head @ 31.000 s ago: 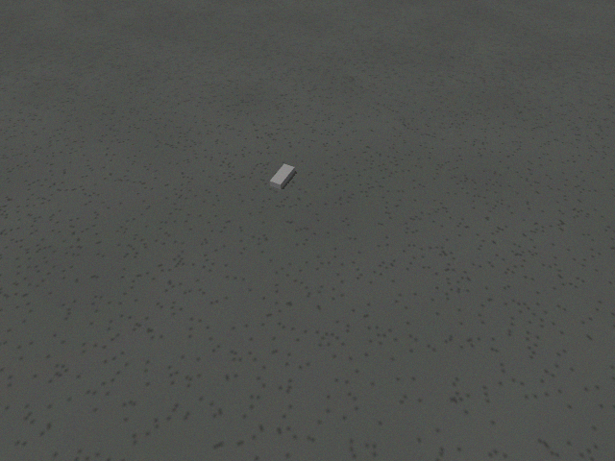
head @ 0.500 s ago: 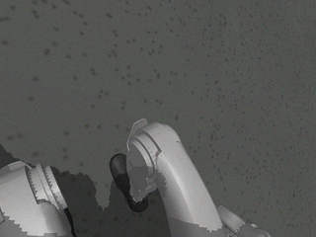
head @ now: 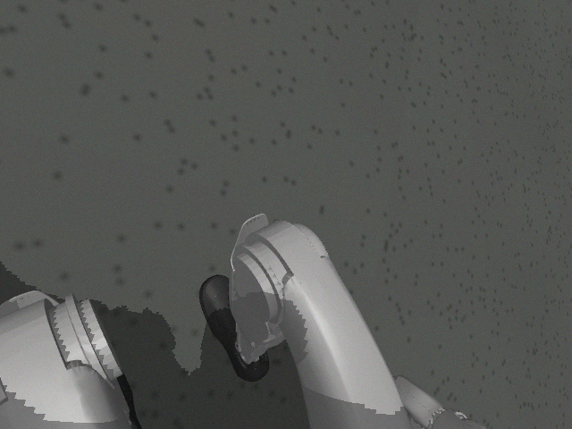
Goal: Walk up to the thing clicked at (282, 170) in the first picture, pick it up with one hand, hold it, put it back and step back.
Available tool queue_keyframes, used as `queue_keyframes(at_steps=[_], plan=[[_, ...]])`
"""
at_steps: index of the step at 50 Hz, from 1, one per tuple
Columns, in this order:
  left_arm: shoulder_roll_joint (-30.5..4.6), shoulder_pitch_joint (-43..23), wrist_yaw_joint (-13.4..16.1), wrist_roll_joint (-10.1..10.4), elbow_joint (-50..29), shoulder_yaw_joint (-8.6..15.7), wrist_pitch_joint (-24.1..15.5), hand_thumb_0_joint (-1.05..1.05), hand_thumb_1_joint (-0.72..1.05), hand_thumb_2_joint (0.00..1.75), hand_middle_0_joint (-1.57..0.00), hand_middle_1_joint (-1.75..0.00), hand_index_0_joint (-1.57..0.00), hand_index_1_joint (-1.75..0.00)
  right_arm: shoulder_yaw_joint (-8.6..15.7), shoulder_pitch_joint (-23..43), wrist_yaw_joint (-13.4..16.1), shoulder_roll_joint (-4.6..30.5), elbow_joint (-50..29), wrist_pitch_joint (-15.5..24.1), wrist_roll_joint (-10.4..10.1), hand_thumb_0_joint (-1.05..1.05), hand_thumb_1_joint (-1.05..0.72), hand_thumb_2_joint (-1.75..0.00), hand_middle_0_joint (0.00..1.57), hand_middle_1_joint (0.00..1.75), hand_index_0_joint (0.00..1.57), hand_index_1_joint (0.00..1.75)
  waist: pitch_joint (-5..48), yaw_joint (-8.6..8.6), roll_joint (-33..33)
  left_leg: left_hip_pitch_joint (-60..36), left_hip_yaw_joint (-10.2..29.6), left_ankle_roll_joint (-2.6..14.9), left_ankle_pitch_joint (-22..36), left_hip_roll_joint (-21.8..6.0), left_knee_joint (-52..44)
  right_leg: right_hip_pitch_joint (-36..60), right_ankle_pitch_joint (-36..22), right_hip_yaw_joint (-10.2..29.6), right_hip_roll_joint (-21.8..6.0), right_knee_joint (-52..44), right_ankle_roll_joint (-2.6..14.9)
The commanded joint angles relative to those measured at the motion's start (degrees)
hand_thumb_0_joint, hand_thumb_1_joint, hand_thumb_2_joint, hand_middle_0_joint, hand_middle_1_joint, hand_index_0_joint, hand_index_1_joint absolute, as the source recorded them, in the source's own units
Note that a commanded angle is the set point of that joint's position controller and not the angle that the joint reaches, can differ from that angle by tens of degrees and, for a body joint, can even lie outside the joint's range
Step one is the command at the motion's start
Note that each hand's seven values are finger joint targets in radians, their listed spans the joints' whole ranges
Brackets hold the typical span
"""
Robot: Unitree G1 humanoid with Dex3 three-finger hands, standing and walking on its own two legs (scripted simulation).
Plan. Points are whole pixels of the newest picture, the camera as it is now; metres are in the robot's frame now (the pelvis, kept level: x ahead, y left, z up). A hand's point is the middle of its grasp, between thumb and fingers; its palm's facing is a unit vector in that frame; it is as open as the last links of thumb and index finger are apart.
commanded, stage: withdraw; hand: left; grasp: from above
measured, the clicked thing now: out of the picture +0.44 +0.32 -0.29
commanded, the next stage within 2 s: home in 0.92 s
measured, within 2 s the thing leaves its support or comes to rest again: neither
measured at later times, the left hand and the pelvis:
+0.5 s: hand out of the picture +0.44 +0.33 -0.14, palm faces -0.36 -0.10 -0.93, open 13.9 cm; pelvis +0.01 +0.00 +0.03, yaw +4 degrees
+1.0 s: hand out of the picture +0.44 +0.32 -0.15, palm faces -0.39 -0.10 -0.92, open 13.6 cm; pelvis +0.00 -0.01 +0.02, yaw +7 degrees
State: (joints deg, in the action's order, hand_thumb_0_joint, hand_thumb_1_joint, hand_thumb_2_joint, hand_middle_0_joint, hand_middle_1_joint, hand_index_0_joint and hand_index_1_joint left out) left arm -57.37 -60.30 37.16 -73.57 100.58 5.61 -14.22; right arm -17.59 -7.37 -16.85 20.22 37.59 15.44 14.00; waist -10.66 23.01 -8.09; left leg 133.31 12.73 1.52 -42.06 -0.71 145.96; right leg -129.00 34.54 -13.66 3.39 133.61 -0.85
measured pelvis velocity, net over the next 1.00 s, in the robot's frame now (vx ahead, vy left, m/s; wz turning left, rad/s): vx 0.00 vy -0.01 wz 0.13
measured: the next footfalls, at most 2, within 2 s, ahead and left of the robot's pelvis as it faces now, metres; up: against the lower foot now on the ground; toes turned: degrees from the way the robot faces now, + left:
none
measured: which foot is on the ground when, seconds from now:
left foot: down 0.00-1.00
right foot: down 0.00-1.00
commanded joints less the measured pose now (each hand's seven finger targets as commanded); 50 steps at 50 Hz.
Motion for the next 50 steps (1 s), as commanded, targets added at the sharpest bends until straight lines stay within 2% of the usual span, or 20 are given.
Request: queue_keyframes(at_steps=[1,6,9,11,12,14,16,17,19,21,24,25,26,27,30,35,38,44,48,50], plan=[[-10.05,-13.53,2.79,-0.08,-4.91,-1.33,-0.77,0.00,-0.44,0.93,-0.06,-1.03,-0.08,-1.00,5.14,-10.68,0.56,19.04,0.87,0.15,-0.15,0.00,-0.88,-0.90,0.20,0.30,0.20,0.30,35.13,3.83,30.47,-26.14,-2.02,-1.18,12.12,-1.49,-16.27,21.71,-11.93,-2.85,2.59,-10.14,2.14],[-14.03,-15.41,5.04,-1.15,-9.76,2.67,0.54,0.00,-0.47,0.95,-0.07,-0.99,-0.10,-0.96,5.78,-11.52,0.05,19.44,0.51,0.37,0.12,0.00,-0.89,-0.90,0.20,0.30,0.20,0.30,39.56,2.04,35.40,-31.33,-1.73,-2.03,15.78,-1.71,-17.24,21.38,-14.23,-2.81,2.11,-8.85,2.27],[-12.47,-13.53,5.51,0.01,-8.14,3.44,3.00,0.00,-0.49,0.96,-0.08,-0.98,-0.09,-0.96,7.40,-11.00,-0.45,19.49,0.79,0.59,-0.24,0.00,-0.90,-0.90,0.20,0.30,0.20,0.30,38.23,2.03,35.09,-28.41,-2.89,-1.76,13.60,-1.42,-17.29,22.01,-13.74,-2.15,2.43,-9.62,2.30],[-15.51,-17.30,4.73,0.31,-19.29,6.79,4.19,0.00,-0.49,0.96,-0.08,-0.97,-0.09,-0.96,9.54,-12.91,-0.92,19.42,1.08,0.55,-0.62,0.00,-0.90,-0.90,0.20,0.30,0.20,0.30,45.78,-0.60,41.73,-33.90,-3.43,-2.28,16.74,-1.10,-18.26,21.08,-14.81,-1.88,1.57,-8.90,2.81],[-13.89,-15.54,3.64,1.42,-21.91,6.66,4.94,0.00,-0.49,0.96,-0.08,-0.97,-0.09,-0.96,10.42,-12.07,-1.29,18.62,1.08,0.44,-1.08,0.00,-0.90,-0.90,0.20,0.30,0.20,0.30,49.02,-2.03,44.27,-36.74,-3.49,-2.68,18.08,-1.20,-18.46,20.60,-15.20,-1.52,1.24,-8.41,3.15],[-4.95,-9.16,0.78,3.71,-20.91,2.30,6.93,0.00,-0.52,0.98,-0.08,-0.98,-0.08,-0.98,11.95,-10.84,-1.78,17.04,1.25,0.09,-2.42,0.00,-0.90,-0.90,0.20,0.30,0.20,0.30,49.93,-2.79,41.94,-36.48,-4.60,-2.46,19.63,-0.80,-18.93,20.49,-16.29,-1.12,1.77,-9.60,3.11],[-6.92,-6.79,-1.57,4.82,-25.67,5.25,8.84,0.00,-0.51,0.99,-0.06,-0.99,-0.07,-0.98,14.51,-14.11,-1.80,17.46,3.29,-1.06,-3.62,0.00,-0.90,-0.90,0.20,0.30,0.20,0.30,52.56,-5.07,41.72,-35.15,-5.55,-2.19,21.49,-0.16,-20.23,20.70,-17.18,-0.08,1.48,-10.32,3.26],[-2.08,-6.14,-3.20,6.08,-28.93,2.57,9.83,0.00,-0.51,0.99,-0.06,-1.00,-0.07,-0.99,15.23,-13.90,-1.81,16.33,3.10,-1.99,-4.61,0.00,-0.90,-0.90,0.20,0.30,0.20,0.30,55.10,-6.37,42.32,-35.87,-6.06,-2.16,21.74,-0.05,-21.47,20.78,-16.78,0.51,1.46,-11.10,3.58],[8.68,-6.71,-7.14,8.33,-30.56,-5.08,11.30,0.00,-0.52,1.01,-0.08,-1.01,-0.07,-1.01,15.67,-12.31,-1.96,14.44,2.60,-3.42,-6.47,0.00,-0.90,-0.90,0.20,0.30,0.20,0.30,53.00,-5.77,37.58,-32.72,-6.55,-1.30,17.33,0.02,-22.99,18.92,-13.90,1.21,1.83,-13.26,3.71],[3.16,-4.09,-10.08,8.85,-31.83,-1.57,12.36,0.00,-0.50,1.00,-0.07,-1.01,-0.07,-1.01,17.55,-15.17,-1.10,16.44,3.22,-4.98,-7.25,0.00,-0.90,-0.90,0.20,0.30,0.20,0.30,50.35,-5.75,32.30,-29.95,-6.46,-0.58,14.90,0.47,-24.27,19.11,-12.40,2.28,1.31,-14.37,3.63],[11.67,-7.87,-14.95,10.20,-36.12,-7.66,12.04,0.00,-0.45,0.97,-0.11,-0.98,-0.12,-0.98,18.11,-14.79,-0.04,13.68,2.33,-7.63,-8.10,0.00,-0.90,-0.90,0.20,0.30,0.20,0.30,50.86,-4.77,26.31,-28.64,-7.46,0.07,12.82,0.95,-25.42,23.24,-11.13,3.92,1.37,-17.20,3.73],[9.24,-6.68,-15.63,10.68,-33.07,-4.97,12.05,0.00,-0.45,0.97,-0.12,-0.98,-0.12,-0.98,18.31,-15.47,0.69,13.66,3.21,-8.39,-8.28,0.00,-0.90,-0.90,0.20,0.30,0.20,0.30,48.62,-4.83,22.86,-25.88,-7.51,0.48,10.98,1.29,-25.63,23.59,-9.67,4.45,1.27,-17.84,3.54],[13.08,-9.26,-17.21,10.94,-33.34,-8.93,11.53,0.00,-0.45,0.97,-0.13,-0.97,-0.13,-0.98,17.79,-14.38,1.40,13.05,1.90,-8.84,-8.66,0.00,-0.90,-0.90,0.20,0.30,0.20,0.30,46.38,-4.46,20.34,-24.64,-7.77,0.68,9.17,1.69,-25.66,22.28,-7.01,4.98,1.15,-19.22,3.83],[8.51,-9.37,-17.58,10.28,-32.49,-5.69,10.94,0.00,-0.45,0.97,-0.12,-0.98,-0.11,-0.98,18.08,-14.68,2.31,13.23,2.53,-9.37,-8.49,0.00,-0.90,-0.90,0.20,0.30,0.20,0.30,46.01,-4.72,19.58,-23.28,-8.29,0.77,8.76,1.75,-25.26,23.59,-5.94,5.50,1.18,-19.60,3.83],[10.46,-11.49,-18.96,8.83,-28.69,-7.27,8.68,0.00,-0.43,0.96,-0.12,-0.98,-0.13,-0.97,17.23,-13.16,4.73,12.08,1.00,-10.25,-8.55,0.00,-0.89,-0.90,0.20,0.30,0.20,0.30,42.82,-4.70,16.29,-20.74,-8.98,0.73,5.94,2.75,-25.32,22.11,-1.34,6.23,0.64,-20.75,4.14],[7.71,-12.66,-17.69,5.96,-22.89,-6.65,4.77,0.00,-0.45,0.97,-0.11,-1.00,-0.11,-0.99,15.72,-11.68,7.49,10.75,0.68,-10.11,-7.93,0.00,-0.89,-0.90,0.20,0.30,0.20,0.30,42.22,-5.75,16.47,-20.27,-10.33,0.84,3.80,3.17,-25.11,21.89,1.75,7.36,0.38,-20.62,3.70],[8.01,-15.61,-15.29,4.74,-20.08,-7.40,2.85,0.00,-0.47,0.99,-0.08,-1.01,-0.09,-1.01,15.05,-11.81,8.43,10.30,1.18,-9.62,-7.25,0.00,-0.89,-0.90,0.20,0.30,0.20,0.30,43.37,-4.53,16.76,-20.23,-10.27,0.84,4.02,3.01,-23.72,21.77,2.07,7.93,0.53,-19.65,3.59],[0.62,-22.17,-8.71,1.02,-19.99,-2.93,1.49,0.00,-0.46,0.97,-0.10,-0.99,-0.11,-0.98,14.55,-14.08,9.24,11.66,2.33,-8.18,-5.59,0.00,-0.90,-0.90,0.20,0.30,0.20,0.30,50.27,-5.41,25.96,-27.83,-10.13,0.13,9.10,2.49,-23.12,19.70,-3.80,6.06,-0.02,-16.09,3.76],[0.90,-17.68,-6.15,1.84,-27.95,0.10,4.10,0.00,-0.46,0.95,-0.11,-0.96,-0.12,-0.95,16.42,-14.93,8.70,12.01,2.19,-8.27,-5.35,0.00,-0.90,-0.90,0.20,0.30,0.20,0.30,61.44,-7.68,34.67,-38.44,-9.88,-1.09,16.97,1.96,-25.22,20.85,-12.07,4.13,-0.67,-12.99,3.98],[2.48,-15.17,-6.59,2.78,-27.31,-0.15,6.11,0.00,-0.45,0.94,-0.12,-0.95,-0.13,-0.93,17.41,-14.75,8.30,12.26,2.69,-8.86,-5.99,0.00,-0.90,-0.90,0.20,0.30,0.20,0.30,61.68,-8.15,36.48,-39.98,-9.17,-1.54,19.12,1.81,-26.54,18.33,-13.71,3.75,-1.13,-11.77,4.22]])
